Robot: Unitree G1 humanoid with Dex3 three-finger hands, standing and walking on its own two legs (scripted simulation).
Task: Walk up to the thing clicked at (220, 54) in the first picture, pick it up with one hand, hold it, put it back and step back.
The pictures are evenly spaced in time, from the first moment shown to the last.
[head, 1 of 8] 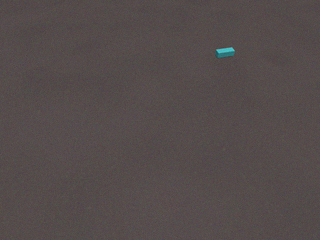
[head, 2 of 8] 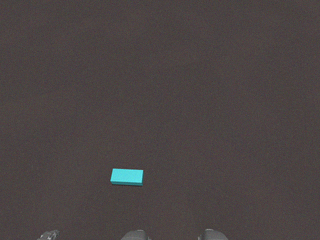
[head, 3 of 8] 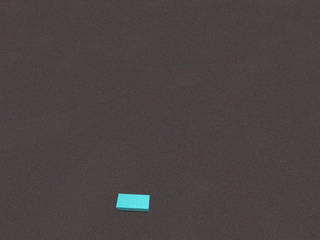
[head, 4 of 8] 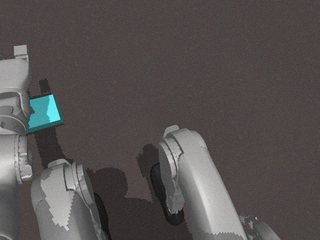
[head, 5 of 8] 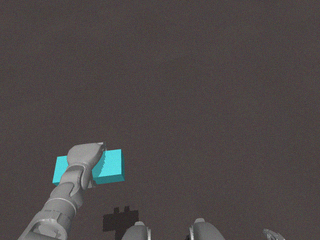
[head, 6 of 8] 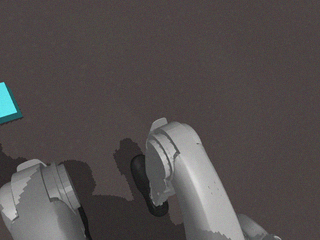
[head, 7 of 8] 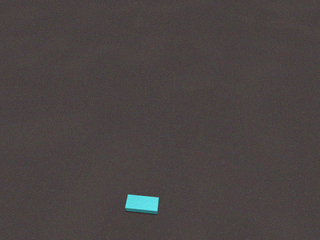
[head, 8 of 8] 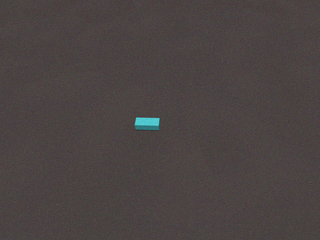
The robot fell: no
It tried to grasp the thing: yes
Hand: left
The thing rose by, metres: 0.68
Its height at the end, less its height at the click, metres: +0.00
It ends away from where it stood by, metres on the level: 0.01
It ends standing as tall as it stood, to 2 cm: yes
